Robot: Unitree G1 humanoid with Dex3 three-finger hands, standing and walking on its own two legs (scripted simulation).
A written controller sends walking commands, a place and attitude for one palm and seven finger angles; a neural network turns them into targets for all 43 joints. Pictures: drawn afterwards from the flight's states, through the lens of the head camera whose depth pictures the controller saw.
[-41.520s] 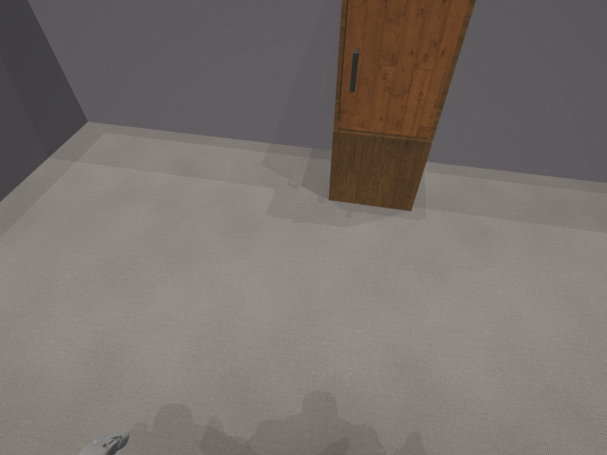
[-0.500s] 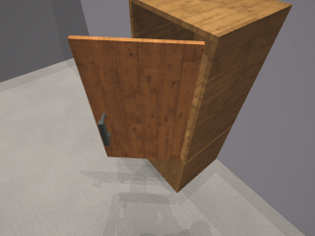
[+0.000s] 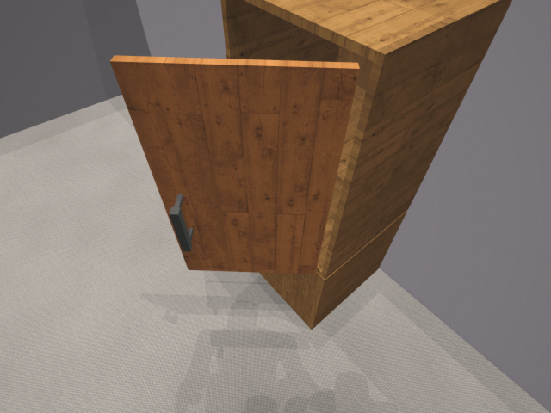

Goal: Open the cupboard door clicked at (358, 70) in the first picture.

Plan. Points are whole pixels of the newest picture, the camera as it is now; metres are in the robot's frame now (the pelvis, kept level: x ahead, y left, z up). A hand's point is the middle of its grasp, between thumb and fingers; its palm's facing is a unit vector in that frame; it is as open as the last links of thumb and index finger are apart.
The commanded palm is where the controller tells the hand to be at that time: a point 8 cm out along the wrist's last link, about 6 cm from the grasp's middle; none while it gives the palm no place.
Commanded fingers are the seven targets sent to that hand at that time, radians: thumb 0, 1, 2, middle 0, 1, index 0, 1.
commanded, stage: shuffle to correct the standing spot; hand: left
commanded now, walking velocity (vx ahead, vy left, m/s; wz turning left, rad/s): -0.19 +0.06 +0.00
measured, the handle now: (183, 223) +0.49 +0.23 -0.10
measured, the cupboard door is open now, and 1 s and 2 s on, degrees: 48 48 48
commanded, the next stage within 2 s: come to a stop and stand still in 0.02 s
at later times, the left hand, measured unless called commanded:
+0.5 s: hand out of the picture -0.04 +0.18 -0.18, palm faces +0.04 -0.98 -0.18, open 7.4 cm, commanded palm none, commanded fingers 0.00 0.90 0.90 -0.20 -0.30 -0.20 -0.30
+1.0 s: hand out of the picture +0.02 +0.20 -0.18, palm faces +0.02 -0.98 -0.21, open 7.3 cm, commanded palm none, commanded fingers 0.00 0.90 0.90 -0.20 -0.30 -0.20 -0.30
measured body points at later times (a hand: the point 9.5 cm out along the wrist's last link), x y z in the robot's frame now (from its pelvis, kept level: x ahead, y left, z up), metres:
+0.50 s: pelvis -0.04 +0.01 +0.00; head -0.03 +0.02 +0.45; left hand -0.05 +0.23 -0.16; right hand -0.04 -0.22 -0.16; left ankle -0.02 +0.08 -0.74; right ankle -0.04 -0.09 -0.74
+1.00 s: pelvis +0.02 +0.03 +0.00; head +0.03 +0.03 +0.44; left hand +0.02 +0.25 -0.16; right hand +0.01 -0.19 -0.17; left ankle -0.02 +0.08 -0.74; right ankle -0.05 -0.09 -0.74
